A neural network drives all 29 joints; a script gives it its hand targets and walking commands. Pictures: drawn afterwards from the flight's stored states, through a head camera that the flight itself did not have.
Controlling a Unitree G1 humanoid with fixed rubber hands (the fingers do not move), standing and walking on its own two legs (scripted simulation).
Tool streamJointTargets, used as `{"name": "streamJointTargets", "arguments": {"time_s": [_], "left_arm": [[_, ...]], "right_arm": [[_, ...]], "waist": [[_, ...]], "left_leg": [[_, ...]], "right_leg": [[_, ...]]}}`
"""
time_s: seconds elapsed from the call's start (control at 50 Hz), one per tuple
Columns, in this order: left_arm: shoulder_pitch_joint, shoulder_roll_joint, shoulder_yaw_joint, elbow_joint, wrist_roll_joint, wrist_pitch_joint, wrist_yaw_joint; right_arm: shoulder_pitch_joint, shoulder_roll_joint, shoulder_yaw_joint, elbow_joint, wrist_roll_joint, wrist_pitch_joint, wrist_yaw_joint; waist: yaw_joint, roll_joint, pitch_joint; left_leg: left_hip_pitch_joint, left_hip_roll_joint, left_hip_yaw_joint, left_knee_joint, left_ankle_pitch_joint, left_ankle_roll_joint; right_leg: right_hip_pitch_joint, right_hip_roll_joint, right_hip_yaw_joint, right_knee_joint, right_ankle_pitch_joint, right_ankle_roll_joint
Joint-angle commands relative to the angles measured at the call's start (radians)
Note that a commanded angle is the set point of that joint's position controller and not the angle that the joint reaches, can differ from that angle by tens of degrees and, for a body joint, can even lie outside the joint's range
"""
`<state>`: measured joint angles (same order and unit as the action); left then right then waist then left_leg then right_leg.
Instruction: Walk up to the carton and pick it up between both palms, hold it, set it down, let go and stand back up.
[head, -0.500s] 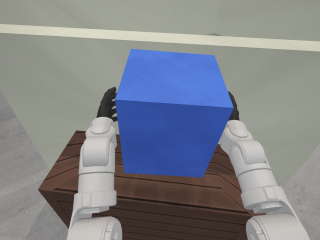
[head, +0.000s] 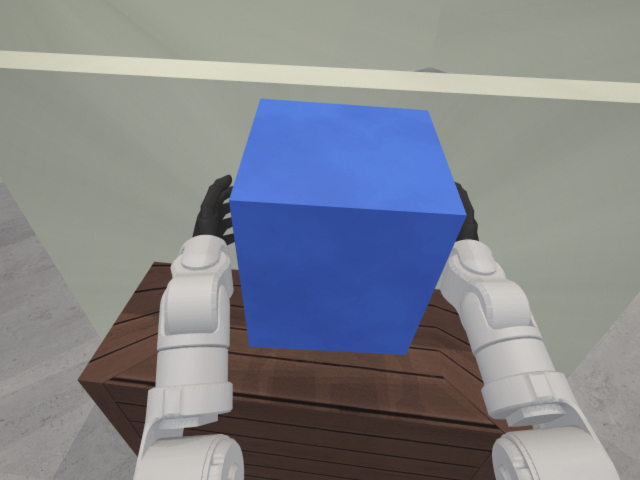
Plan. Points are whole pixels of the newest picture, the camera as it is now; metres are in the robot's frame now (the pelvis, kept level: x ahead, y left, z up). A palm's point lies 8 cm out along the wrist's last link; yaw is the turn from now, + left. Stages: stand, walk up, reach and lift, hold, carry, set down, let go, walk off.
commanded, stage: hold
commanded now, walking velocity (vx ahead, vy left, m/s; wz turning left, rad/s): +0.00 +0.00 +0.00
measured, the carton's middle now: (336, 231) +0.38 +0.01 +0.16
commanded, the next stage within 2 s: none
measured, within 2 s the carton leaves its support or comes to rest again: neither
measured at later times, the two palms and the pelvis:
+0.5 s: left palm (212, 238) +0.35 +0.16 +0.18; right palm (458, 242) +0.35 -0.14 +0.17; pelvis +0.00 +0.00 +0.00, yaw +0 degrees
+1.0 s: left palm (212, 238) +0.35 +0.16 +0.18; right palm (459, 241) +0.36 -0.14 +0.17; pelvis +0.00 +0.00 +0.00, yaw +0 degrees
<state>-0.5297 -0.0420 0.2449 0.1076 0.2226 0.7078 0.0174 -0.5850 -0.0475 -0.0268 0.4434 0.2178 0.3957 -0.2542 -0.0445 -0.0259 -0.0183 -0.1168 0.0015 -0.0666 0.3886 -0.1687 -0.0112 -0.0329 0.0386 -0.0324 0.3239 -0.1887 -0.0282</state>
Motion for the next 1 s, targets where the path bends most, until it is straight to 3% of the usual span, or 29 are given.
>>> {"name": "streamJointTargets", "arguments": {"time_s": [0.0, 0.22, 0.64, 0.98], "left_arm": [[-0.771, -0.581, -0.595, -0.179, -0.165, -0.08, -0.124], [-0.762, -0.583, -0.594, -0.173, -0.166, -0.08, -0.124], [-0.792, -0.585, -0.586, -0.161, -0.162, -0.081, -0.122], [-0.776, -0.584, -0.6, -0.182, -0.17, -0.081, -0.117]], "right_arm": [[-0.971, 0.632, 0.444, -0.408, 0.091, -0.086, 0.132], [-0.998, 0.636, 0.462, -0.444, 0.099, -0.094, 0.128], [-0.992, 0.626, 0.434, -0.392, 0.09, -0.089, 0.137], [-0.991, 0.63, 0.456, -0.427, 0.104, -0.09, 0.13]], "waist": [[-0.014, 0.054, -0.467], [-0.001, 0.049, -0.486], [-0.009, 0.058, -0.463], [-0.008, 0.066, -0.492]], "left_leg": [[0.219, -0.039, 0.043, -0.022, 0.273, -0.018], [0.214, -0.042, 0.042, -0.016, 0.278, -0.013], [0.216, -0.037, 0.045, -0.025, 0.258, -0.016], [0.229, -0.041, 0.042, -0.008, 0.301, -0.021]], "right_leg": [[0.043, 0.016, -0.012, -0.041, 0.266, 0.079], [0.054, 0.015, -0.01, -0.036, 0.291, 0.081], [0.031, 0.017, -0.014, -0.046, 0.233, 0.075], [0.045, 0.018, -0.011, -0.036, 0.288, 0.078]]}}
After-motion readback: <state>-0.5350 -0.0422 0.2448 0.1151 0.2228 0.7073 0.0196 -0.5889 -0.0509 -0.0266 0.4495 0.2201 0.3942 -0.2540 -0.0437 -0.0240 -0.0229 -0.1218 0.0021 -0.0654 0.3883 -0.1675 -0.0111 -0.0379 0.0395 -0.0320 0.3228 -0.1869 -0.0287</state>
